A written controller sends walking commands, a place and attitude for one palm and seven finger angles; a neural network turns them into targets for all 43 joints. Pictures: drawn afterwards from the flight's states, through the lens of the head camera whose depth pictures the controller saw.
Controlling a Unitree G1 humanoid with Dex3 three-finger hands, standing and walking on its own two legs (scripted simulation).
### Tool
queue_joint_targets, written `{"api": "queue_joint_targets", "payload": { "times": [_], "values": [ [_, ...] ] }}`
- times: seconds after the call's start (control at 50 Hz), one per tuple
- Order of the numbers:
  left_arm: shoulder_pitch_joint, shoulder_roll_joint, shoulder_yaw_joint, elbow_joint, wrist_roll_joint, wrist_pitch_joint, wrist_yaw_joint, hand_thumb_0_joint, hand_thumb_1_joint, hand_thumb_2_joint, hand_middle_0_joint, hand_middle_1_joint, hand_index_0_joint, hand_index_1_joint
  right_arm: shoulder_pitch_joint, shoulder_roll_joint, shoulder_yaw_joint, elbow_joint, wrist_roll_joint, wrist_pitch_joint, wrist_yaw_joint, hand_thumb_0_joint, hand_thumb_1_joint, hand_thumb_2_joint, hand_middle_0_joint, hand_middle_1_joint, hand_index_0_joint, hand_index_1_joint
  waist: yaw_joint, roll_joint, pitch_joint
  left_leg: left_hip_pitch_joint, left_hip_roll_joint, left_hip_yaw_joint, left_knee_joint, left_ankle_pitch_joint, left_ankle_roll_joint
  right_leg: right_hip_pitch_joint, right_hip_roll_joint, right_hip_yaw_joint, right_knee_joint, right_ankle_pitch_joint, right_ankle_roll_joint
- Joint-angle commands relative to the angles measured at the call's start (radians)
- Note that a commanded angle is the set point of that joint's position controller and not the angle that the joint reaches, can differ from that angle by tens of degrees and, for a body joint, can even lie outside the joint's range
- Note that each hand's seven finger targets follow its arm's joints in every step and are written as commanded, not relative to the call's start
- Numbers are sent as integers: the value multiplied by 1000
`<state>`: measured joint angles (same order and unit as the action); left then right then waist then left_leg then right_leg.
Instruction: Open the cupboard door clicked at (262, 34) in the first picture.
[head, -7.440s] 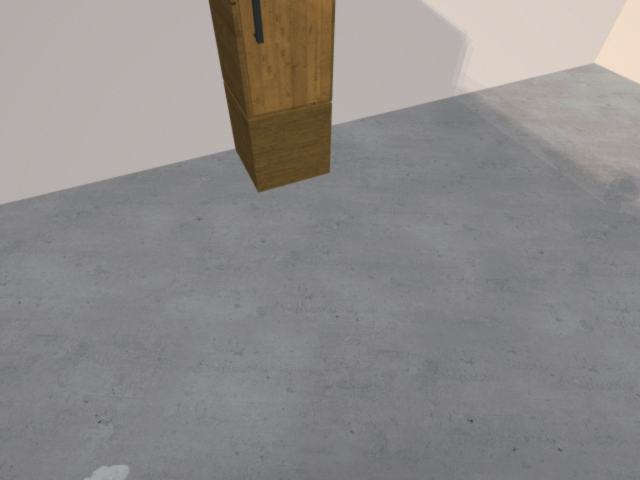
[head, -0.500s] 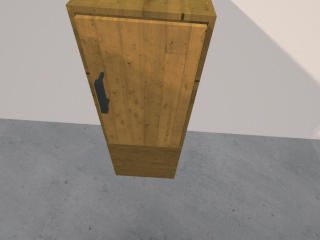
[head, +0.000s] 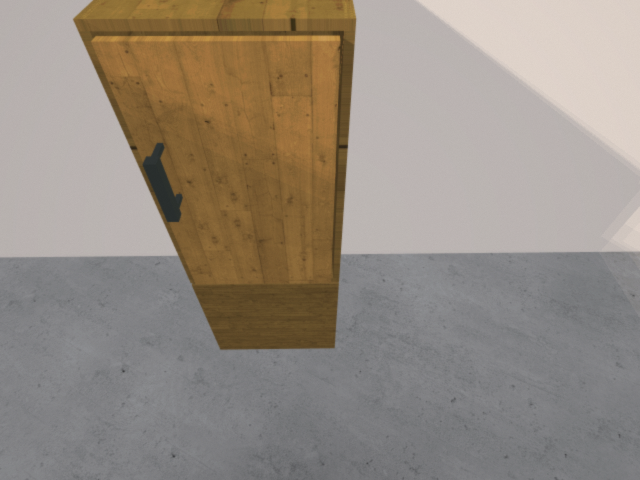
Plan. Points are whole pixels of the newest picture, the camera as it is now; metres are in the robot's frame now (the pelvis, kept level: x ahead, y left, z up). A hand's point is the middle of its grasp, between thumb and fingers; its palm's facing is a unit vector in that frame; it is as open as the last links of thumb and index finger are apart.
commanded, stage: come to a stop and stand still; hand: left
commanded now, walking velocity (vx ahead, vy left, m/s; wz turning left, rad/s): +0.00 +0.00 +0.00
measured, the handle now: (166, 183) +0.58 +0.30 +0.02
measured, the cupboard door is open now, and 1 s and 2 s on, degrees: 0 0 0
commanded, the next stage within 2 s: look again from close up in 0.26 s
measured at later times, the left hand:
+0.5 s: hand out of the picture -0.02 +0.18 -0.17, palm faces +0.02 -0.98 -0.20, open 7.4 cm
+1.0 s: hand out of the picture +0.03 +0.26 -0.16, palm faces +0.00 -0.96 -0.26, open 7.4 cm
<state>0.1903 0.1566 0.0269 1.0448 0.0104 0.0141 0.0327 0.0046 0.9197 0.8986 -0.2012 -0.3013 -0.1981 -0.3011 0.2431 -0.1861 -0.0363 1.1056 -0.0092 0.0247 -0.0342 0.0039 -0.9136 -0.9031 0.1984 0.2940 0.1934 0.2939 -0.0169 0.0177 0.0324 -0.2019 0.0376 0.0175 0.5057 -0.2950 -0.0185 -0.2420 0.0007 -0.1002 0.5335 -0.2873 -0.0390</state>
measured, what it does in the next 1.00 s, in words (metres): shifts its weight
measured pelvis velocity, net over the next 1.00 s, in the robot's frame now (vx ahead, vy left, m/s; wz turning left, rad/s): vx -0.03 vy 0.05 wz -0.02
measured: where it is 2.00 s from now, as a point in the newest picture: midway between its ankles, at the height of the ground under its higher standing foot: outside the picture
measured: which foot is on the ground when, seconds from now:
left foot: down 0.00-1.00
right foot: down 0.00-1.00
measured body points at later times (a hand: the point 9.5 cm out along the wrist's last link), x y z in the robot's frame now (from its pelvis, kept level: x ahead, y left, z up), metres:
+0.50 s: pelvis -0.01 +0.01 +0.00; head -0.01 +0.01 +0.45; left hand -0.02 +0.23 -0.15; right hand -0.02 -0.22 -0.16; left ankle -0.02 +0.13 -0.73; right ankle +0.00 -0.09 -0.73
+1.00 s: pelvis -0.03 +0.05 +0.01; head -0.05 +0.05 +0.46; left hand +0.03 +0.31 -0.14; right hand +0.03 -0.21 -0.14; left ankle -0.02 +0.13 -0.73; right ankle +0.00 -0.09 -0.73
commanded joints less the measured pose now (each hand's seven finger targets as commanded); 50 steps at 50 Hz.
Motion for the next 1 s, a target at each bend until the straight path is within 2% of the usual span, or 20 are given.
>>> {"api": "queue_joint_targets", "payload": {
  "times": [0.0, 0.04, 0.14, 0.18, 0.24, 0.32, 0.34, 0.36, 0.38, 0.4, 0.44, 0.46, 0.48, 0.5, 0.54, 0.6, 0.64, 0.76, 0.8, 0.98],
  "values": [
    [59, 111, 14, 2, -9, -15, -2, 0, 900, 900, -200, -300, -200, -300, 14, -63, 13, -5, -6, -38, -3, 0, -900, -900, 200, 300, 200, 300, 41, 78, -30, 1, 106, -84, -153, 263, 38, 101, -109, 114, -148, 212, 16],
    [74, 114, 11, 18, -10, -15, -2, 0, 900, 900, -200, -300, -200, -300, 24, -56, 17, 7, -4, -36, -4, 0, -900, -900, 200, 300, 200, 300, 46, 73, -26, -8, 92, -71, -167, 197, 30, 126, -112, 122, -175, 188, 12],
    [71, 110, 5, 34, -7, -14, -3, 0, 900, 900, -200, -300, -200, -300, 71, -37, 17, 21, -6, -23, -2, 0, -900, -900, 200, 300, 200, 300, 25, -25, 61, -18, 62, -45, -184, 49, 21, 46, -114, 152, -259, 3, 9],
    [80, 105, 4, 36, -7, -13, -3, 0, 900, 900, -200, -300, -200, -300, 85, -32, 17, 21, -8, -20, -2, 0, -900, -900, 200, 300, 200, 300, 22, -36, 81, -21, 52, -39, -183, 29, 24, 16, -115, 165, -278, -49, 12],
    [99, 98, 4, 40, -6, -17, -2, 0, 900, 900, -200, -300, -200, -300, 108, -27, 16, 24, -6, -22, -2, 0, -900, -900, 200, 300, 200, 300, 16, -55, 56, 4, 51, -31, -172, 43, 26, 9, -116, 168, -284, -56, 12],
    [126, 79, 1, 52, -6, -23, -1, 0, 900, 900, -200, -300, -200, -300, 119, -18, 20, 28, -5, -29, -4, 0, -900, -900, 200, 300, 200, 300, 15, -44, 51, 9, 55, -33, -176, 68, 29, 9, -112, 165, -269, -12, 10],
    [121, 240, -10, -38, 11, -46, 4, 0, 900, 900, -200, -300, -200, -300, 69, -145, -4, -98, -16, -29, 15, 0, -900, -900, 200, 300, 200, 300, -17, -53, 129, -24, 18, -64, -108, 114, 30, -26, -92, 172, -200, 36, -13],
    [139, 172, 9, -26, 0, -55, 8, 0, 900, 900, -200, -300, -200, -300, 62, -130, -5, -109, -22, -50, 7, 0, -900, -900, 200, 300, 200, 300, 11, 30, -44, -11, 48, -42, -69, 72, 40, 11, -135, 195, -168, -22, -15],
    [146, 192, 13, -46, 6, -59, 6, 0, 900, 900, -200, -300, -200, -300, 90, -116, -10, -118, -21, -58, 0, 0, -900, -900, 200, 300, 200, 300, 0, 22, -149, -1, 28, -47, -19, 113, 46, 74, -144, 213, -169, 53, -26],
    [146, 177, 18, -49, 8, -57, 5, 0, 900, 900, -200, -300, -200, -300, 99, -101, -13, -119, -16, -56, -3, 0, -900, -900, 200, 300, 200, 300, -3, -28, -150, -20, 18, -30, 0, 86, 45, 78, -162, 227, -188, 43, -33],
    [145, 153, 13, -58, 8, -48, 5, 0, 900, 900, -200, -300, -200, -300, 116, -76, -2, -126, -17, -47, 0, 0, -900, -900, 200, 300, 200, 300, -10, -97, -55, -48, 11, -26, 1, 61, 46, 13, -162, 223, -212, -23, -40],
    [142, 151, 14, -58, 8, -47, 6, 0, 900, 900, -200, -300, -200, -300, 119, -83, -4, -124, -15, -47, 0, 0, -900, -900, 200, 300, 200, 300, -10, -102, -9, -53, 18, -29, -6, 80, 50, -17, -154, 208, -206, -18, -38],
    [142, 153, 14, -61, 7, -47, 6, 0, 900, 900, -200, -300, -200, -300, 117, -97, -6, -126, -12, -50, 0, 0, -900, -900, 200, 300, 200, 300, -10, -89, 14, -50, 26, -38, -26, 100, 53, -29, -142, 193, -188, 11, -34],
    [140, 157, 14, -65, 6, -49, 6, 0, 900, 900, -200, -300, -200, -300, 110, -115, -8, -128, -10, -54, -1, 0, -900, -900, 200, 300, 200, 300, -6, -31, 17, -43, 40, -48, -47, 134, 56, -23, -127, 174, -158, 67, -30],
    [145, 153, 9, -65, 4, -44, 5, 0, 900, 900, -200, -300, -200, -300, 95, -124, -2, -131, -8, -59, -1, 0, -900, -900, 200, 300, 200, 300, 7, 25, 17, -52, 67, -70, -75, 201, 64, 13, -103, 132, -108, 157, -16],
    [146, 169, 9, -63, 3, -43, 3, 0, 900, 900, -200, -300, -200, -300, 62, -159, -6, -136, -7, -65, -2, 0, -900, -900, 200, 300, 200, 300, 19, 12, -4, -47, 76, -75, -88, 253, 67, 56, -104, 120, -88, 230, -5],
    [128, 174, 6, -64, 2, -40, 2, 0, 900, 900, -200, -300, -200, -300, 46, -168, -3, -134, -9, -64, 0, 0, -900, -900, 200, 300, 200, 300, 20, 17, -3, -45, 79, -78, -105, 246, 66, 64, -105, 116, -93, 219, 0],
    [83, 195, -2, -63, 5, -33, -3, 0, 900, 900, -200, -300, -200, -300, -3, -196, 0, -132, -10, -59, 10, 0, -900, -900, 200, 300, 200, 300, 24, -2, 54, -78, 83, -94, -180, 110, 63, 56, -106, 117, -135, 140, 19],
    [77, 200, -3, -61, 5, -33, -4, 0, 900, 900, -200, -300, -200, -300, -12, -203, 1, -129, -11, -60, 13, 0, -900, -900, 200, 300, 200, 300, 23, -2, 39, -66, 81, -95, -192, 98, 61, 64, -109, 120, -143, 145, 22],
    [80, 185, -10, -35, 8, -30, -2, 0, 900, 900, -200, -300, -200, -300, -9, -190, 6, -93, -8, -54, 20, 0, -900, -900, 200, 300, 200, 300, 22, -13, 34, -66, 81, -105, -242, 22, 54, 83, -117, 112, -169, 131, 38]
  ]
}}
